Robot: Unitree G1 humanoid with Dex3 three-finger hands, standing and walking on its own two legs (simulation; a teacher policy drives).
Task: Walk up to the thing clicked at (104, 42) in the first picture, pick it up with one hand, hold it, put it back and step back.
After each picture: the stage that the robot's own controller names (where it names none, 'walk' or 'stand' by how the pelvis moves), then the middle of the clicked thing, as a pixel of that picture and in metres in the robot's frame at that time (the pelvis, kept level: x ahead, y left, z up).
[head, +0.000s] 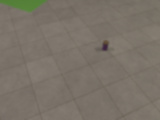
stand; (105, 45) +1.39 -0.26 -0.72
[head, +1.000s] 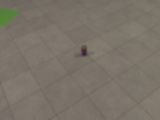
walk; (84, 50) +1.29 +0.08 -0.70
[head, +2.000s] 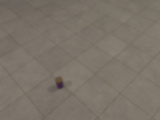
walk; (59, 82) +0.83 +0.28 -0.71
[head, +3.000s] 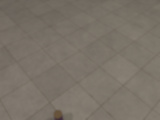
stand; (58, 117) +0.51 +0.20 -0.70
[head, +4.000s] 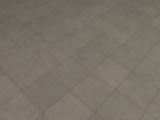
stand; out of the picture +0.45 +0.22 -0.72
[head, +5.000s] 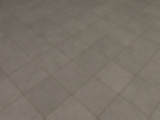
stand; out of the picture +0.41 +0.21 -0.73
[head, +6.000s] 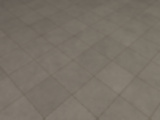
stand; out of the picture +0.41 +0.22 -0.73
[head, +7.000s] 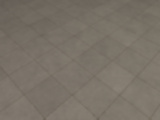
stand; out of the picture +0.40 +0.21 -0.73
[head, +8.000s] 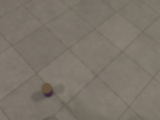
go down; (47, 90) +0.46 +0.20 -0.56
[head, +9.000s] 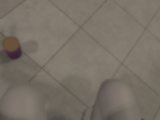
go down; (13, 48) +0.49 +0.26 -0.29
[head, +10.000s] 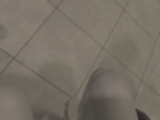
close in; out of the picture +0.47 +0.29 -0.25
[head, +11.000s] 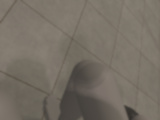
close; out of the picture +0.46 +0.32 -0.23
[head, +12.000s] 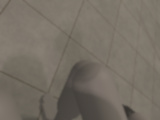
close; out of the picture +0.45 +0.31 -0.24
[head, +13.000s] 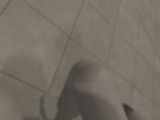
lift; out of the picture +0.44 +0.30 -0.24
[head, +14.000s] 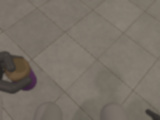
lift; (22, 75) +0.35 +0.20 -0.02
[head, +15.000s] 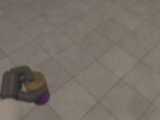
hold; (38, 89) +0.33 +0.16 +0.00
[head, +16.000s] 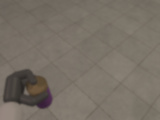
hold; (40, 93) +0.32 +0.16 +0.00
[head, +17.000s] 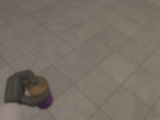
hold; (41, 93) +0.32 +0.16 +0.00
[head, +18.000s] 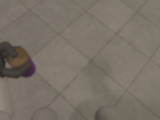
crouch; (22, 63) +0.42 +0.20 -0.07
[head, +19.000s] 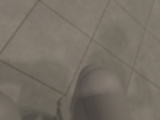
lower; out of the picture +0.46 +0.32 -0.20
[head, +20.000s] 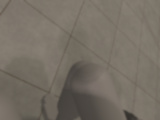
lower; out of the picture +0.43 +0.33 -0.23
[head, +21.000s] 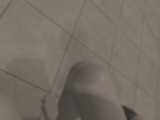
lower; out of the picture +0.43 +0.33 -0.23
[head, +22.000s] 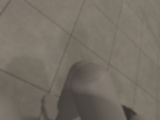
lower; out of the picture +0.43 +0.33 -0.23
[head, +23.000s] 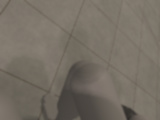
lower; out of the picture +0.43 +0.33 -0.23
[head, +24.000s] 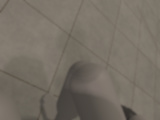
open; out of the picture +0.43 +0.33 -0.24
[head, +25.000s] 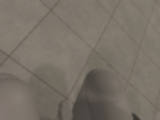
stand; out of the picture +0.44 +0.30 -0.25
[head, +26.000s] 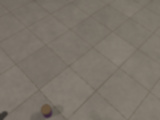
stand; (46, 111) +0.42 +0.20 -0.61
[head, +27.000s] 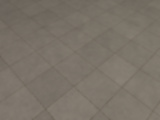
stand; out of the picture +0.41 +0.21 -0.67
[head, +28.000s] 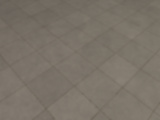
stand; out of the picture +0.41 +0.20 -0.67
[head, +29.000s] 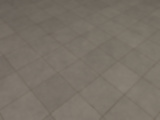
stand; out of the picture +0.41 +0.19 -0.72
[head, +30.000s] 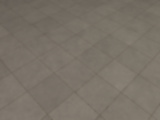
stand; out of the picture +0.40 +0.21 -0.73
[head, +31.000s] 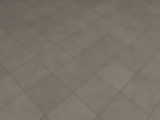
stand; out of the picture +0.38 +0.22 -0.73
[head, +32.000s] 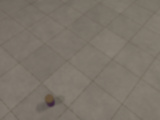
walk; (50, 100) +0.50 +0.23 -0.70
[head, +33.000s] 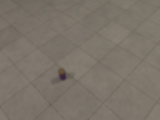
walk; (62, 74) +0.84 +0.27 -0.71
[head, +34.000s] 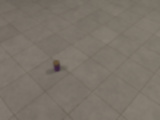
stand; (56, 66) +1.06 +0.26 -0.71
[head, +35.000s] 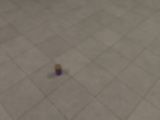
stand; (58, 69) +0.99 +0.22 -0.72
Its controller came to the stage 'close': yes
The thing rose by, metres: 0.71
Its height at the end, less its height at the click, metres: +0.00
